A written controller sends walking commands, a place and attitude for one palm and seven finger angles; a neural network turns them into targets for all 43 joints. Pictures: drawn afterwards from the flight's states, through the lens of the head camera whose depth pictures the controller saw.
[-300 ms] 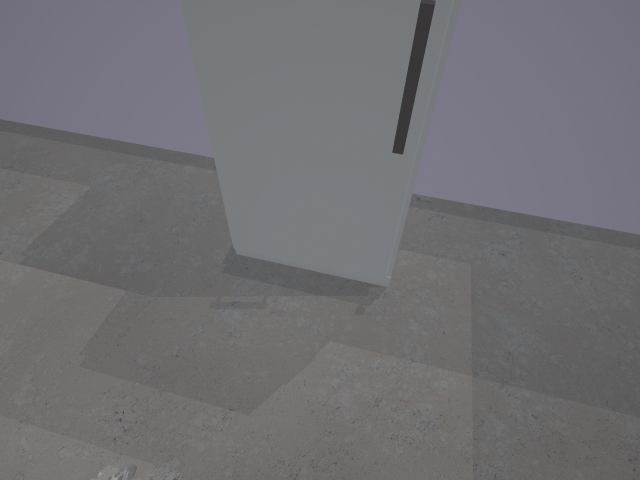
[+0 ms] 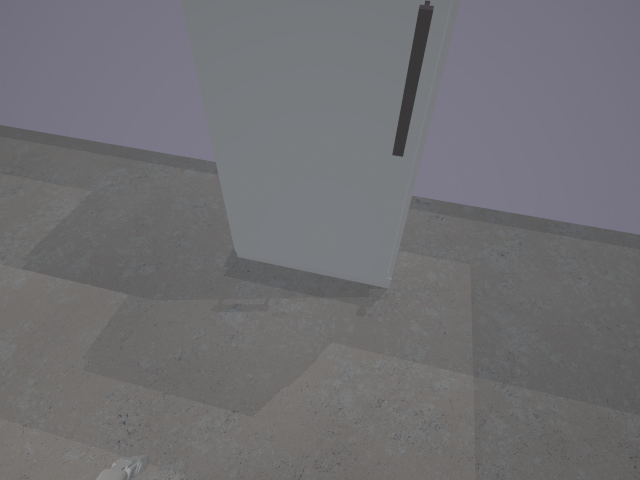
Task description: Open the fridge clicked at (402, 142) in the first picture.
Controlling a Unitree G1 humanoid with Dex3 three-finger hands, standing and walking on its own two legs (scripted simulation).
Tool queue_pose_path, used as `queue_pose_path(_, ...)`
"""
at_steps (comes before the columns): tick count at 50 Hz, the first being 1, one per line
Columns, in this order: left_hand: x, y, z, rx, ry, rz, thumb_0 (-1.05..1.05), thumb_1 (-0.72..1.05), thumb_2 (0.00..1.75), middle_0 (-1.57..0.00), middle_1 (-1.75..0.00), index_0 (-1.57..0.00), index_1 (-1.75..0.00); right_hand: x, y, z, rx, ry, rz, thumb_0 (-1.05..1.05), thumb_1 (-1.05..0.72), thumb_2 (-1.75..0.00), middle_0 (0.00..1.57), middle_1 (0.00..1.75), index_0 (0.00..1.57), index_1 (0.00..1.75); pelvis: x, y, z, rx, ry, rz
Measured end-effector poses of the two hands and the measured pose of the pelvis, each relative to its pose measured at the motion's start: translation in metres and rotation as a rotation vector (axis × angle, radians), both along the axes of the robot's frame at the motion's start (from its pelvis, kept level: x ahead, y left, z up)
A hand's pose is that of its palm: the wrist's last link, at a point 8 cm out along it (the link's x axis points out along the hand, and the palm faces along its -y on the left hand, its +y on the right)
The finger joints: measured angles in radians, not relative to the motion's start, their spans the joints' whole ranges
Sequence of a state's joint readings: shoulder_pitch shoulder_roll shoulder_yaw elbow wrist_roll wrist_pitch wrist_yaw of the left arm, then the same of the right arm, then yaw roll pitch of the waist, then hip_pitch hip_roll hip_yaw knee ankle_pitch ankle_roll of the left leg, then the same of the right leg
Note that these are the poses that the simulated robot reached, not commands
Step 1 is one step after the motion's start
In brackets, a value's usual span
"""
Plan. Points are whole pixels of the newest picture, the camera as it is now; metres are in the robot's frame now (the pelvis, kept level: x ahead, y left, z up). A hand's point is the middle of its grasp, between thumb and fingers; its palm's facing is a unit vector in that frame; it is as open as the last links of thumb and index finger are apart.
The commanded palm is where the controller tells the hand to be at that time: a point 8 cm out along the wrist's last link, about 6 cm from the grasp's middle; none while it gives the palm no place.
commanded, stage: stand and wait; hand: right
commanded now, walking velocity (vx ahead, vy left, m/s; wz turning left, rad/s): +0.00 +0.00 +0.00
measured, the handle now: (411, 85) +0.90 -0.16 +0.08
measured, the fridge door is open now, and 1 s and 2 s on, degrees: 0 0 0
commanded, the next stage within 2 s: look at it before walking up in 0.52 s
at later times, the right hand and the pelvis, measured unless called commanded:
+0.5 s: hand out of the picture +0.07 -0.24 -0.15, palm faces -0.03 +0.94 -0.34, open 7.4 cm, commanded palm none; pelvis -0.01 +0.01 +0.00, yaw +0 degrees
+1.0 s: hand out of the picture +0.07 -0.23 -0.15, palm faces -0.03 +0.94 -0.33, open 7.4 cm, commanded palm none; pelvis -0.01 +0.01 +0.01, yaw +0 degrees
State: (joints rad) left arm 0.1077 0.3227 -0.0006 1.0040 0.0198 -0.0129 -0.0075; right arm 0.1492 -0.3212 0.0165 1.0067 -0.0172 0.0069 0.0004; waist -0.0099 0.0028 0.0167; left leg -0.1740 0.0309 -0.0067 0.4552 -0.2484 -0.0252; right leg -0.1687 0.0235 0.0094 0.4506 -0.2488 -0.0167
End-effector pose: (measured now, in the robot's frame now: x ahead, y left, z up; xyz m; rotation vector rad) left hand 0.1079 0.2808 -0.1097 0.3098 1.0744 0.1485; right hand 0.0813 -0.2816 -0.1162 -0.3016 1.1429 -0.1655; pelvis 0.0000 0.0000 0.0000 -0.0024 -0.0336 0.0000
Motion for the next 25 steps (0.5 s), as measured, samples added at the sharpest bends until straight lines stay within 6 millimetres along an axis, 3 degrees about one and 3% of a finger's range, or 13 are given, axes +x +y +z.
queue_pose_path(12,-0.037,0.016,-0.005,0.016,0.104,0.047,0.01,0.91,0.89,-0.2,-0.3,-0.2,-0.3,-0.023,0.0,-0.003,-0.011,0.071,-0.019,0.01,-0.9,-0.9,0.2,0.29,0.2,0.3,-0.004,0.006,0.002,0.002,-0.003,0.002)
queue_pose_path(25,-0.052,0.02,-0.007,0.01,0.13,0.063,0.01,0.91,0.89,-0.2,-0.3,-0.2,-0.3,-0.019,0.0,0.002,-0.023,0.055,-0.013,0.01,-0.9,-0.9,0.2,0.29,0.2,0.3,-0.008,0.009,0.004,0.001,-0.009,0.004)
